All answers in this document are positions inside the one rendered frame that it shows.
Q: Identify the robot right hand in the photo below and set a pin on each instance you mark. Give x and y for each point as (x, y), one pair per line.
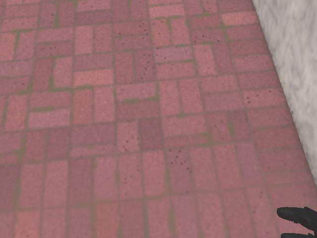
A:
(306, 216)

